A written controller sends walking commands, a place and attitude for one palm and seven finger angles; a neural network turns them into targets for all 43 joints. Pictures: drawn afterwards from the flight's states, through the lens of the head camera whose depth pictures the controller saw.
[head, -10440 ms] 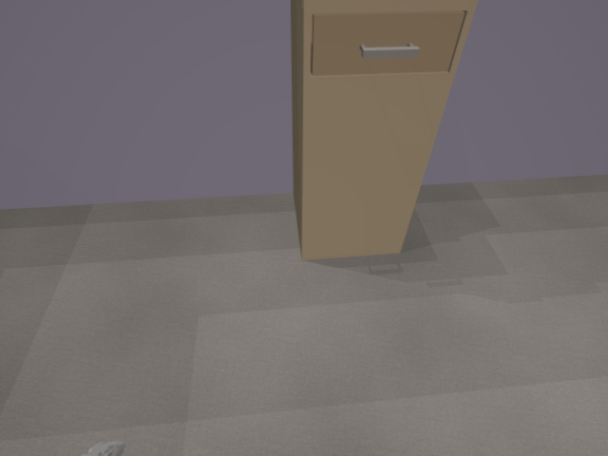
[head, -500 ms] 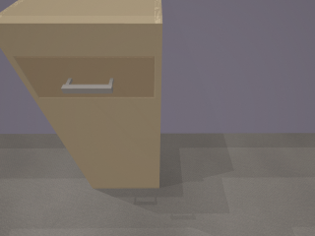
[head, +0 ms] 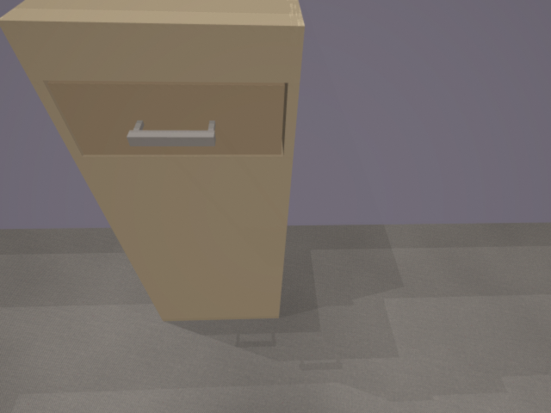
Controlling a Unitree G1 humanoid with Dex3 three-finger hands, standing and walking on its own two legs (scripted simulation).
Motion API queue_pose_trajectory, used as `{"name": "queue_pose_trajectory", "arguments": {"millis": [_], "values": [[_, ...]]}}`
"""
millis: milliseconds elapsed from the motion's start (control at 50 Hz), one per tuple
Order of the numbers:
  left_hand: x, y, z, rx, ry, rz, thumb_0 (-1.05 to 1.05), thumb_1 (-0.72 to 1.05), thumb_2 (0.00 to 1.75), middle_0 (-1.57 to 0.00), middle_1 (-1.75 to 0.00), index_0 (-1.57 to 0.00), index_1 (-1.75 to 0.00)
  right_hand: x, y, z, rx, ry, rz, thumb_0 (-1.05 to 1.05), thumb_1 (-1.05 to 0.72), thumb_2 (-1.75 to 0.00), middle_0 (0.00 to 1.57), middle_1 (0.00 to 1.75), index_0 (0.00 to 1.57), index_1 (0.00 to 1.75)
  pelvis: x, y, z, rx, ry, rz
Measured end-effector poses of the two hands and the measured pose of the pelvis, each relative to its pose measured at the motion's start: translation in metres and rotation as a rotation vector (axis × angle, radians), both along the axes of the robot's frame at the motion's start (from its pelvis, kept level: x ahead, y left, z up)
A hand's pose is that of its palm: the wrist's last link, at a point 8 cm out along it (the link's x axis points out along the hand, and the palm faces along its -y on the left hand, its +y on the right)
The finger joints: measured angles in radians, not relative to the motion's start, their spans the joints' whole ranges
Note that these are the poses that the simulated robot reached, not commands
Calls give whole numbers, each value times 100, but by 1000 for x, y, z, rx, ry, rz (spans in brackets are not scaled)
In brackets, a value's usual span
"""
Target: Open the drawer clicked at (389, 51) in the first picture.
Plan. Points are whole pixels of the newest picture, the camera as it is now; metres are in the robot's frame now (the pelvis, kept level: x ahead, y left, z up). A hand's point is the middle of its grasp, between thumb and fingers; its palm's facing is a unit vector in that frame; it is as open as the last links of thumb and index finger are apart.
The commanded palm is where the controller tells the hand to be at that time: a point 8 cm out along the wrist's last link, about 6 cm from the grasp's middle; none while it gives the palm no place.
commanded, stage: raise the hand with hooked fingers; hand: left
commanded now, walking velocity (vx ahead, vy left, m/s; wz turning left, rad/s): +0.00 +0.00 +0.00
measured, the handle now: (174, 131) +0.54 +0.22 +0.12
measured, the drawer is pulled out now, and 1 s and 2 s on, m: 0.00 0.00 0.00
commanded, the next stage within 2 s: none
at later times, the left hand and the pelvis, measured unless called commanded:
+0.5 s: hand (135, 387) +0.16 +0.20 -0.03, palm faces -0.02 -0.16 -0.99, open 8.4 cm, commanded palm +0.14 +0.22 +0.03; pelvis -0.02 -0.04 -0.02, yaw -2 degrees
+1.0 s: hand (122, 289) +0.25 +0.22 +0.08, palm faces +0.03 -0.10 -0.99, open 11.4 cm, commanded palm +0.22 +0.21 +0.15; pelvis +0.02 -0.05 -0.01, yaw +0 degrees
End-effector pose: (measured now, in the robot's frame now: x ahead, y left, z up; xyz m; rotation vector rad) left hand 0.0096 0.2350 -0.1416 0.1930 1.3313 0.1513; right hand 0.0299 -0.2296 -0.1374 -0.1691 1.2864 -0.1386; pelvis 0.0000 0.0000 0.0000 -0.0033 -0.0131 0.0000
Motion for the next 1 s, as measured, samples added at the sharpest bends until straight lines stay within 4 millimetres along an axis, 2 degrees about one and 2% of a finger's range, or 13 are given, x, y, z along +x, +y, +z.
{"name": "queue_pose_trajectory", "arguments": {"millis": [120,140,220,300,340,380,440,560,600,660,760,860,1000], "values": [[-20,2,3,10,48,11,0,91,90,-20,-30,-20,-30,-16,-2,0,3,61,2,1,-91,-90,20,30,20,30,-3,-1,2,-4,16,4],[-14,2,9,32,26,-39,1,91,90,-20,-30,-20,-30,-15,-4,2,-2,36,1,1,-91,-90,20,30,20,30,-4,-1,2,-6,17,2],[63,11,79,270,-437,-179,2,88,89,-21,-32,-21,-32,15,-11,10,-49,-228,14,2,-91,-90,20,30,20,30,-8,-4,-4,21,32,7],[137,1,155,585,-789,-412,1,83,87,-21,-35,-21,-35,66,-18,16,-47,-464,34,2,-91,-90,20,30,20,30,-15,-8,-12,16,59,17],[162,-6,181,780,-892,-547,1,80,86,-21,-37,-21,-37,91,-22,22,-38,-551,52,2,-91,-90,20,30,20,30,-19,-12,-16,18,85,6],[173,-14,192,932,-926,-654,1,76,84,-21,-40,-21,-39,114,-25,30,-22,-605,66,2,-91,-90,20,30,20,30,-22,-18,-20,24,106,-16],[163,-24,185,1038,-871,-775,0,70,81,-21,-44,-21,-43,142,-31,42,0,-629,107,2,-91,-90,20,30,20,30,-23,-27,-24,35,123,-39],[104,-25,161,1062,-674,-855,0,56,75,-23,-52,-24,-52,184,-38,54,-32,-594,258,1,-90,-90,20,30,20,30,-19,-47,-25,29,113,-3],[97,-19,167,1089,-676,-843,0,50,73,-24,-55,-25,-55,196,-37,53,-55,-589,304,1,-90,-90,20,30,20,30,-17,-52,-26,19,102,20],[107,-13,189,1154,-764,-815,0,43,70,-26,-60,-26,-60,210,-32,51,-57,-603,341,2,-90,-90,20,30,20,30,-15,-57,-29,5,88,47],[158,-22,235,1246,-936,-821,0,31,65,-27,-68,-27,-67,215,-19,44,11,-620,312,2,-90,-90,20,30,20,30,-9,-59,-29,2,79,54],[202,-25,258,1228,-883,-842,0,20,60,-27,-75,-27,-75,199,-16,37,86,-556,218,2,-90,-90,20,30,20,30,4,-57,-18,27,83,21],[216,-17,277,1117,-825,-888,0,4,54,-28,-85,-28,-85,177,-38,30,43,-452,156,2,-90,-90,20,30,20,30,20,-48,-8,35,67,-5]]}}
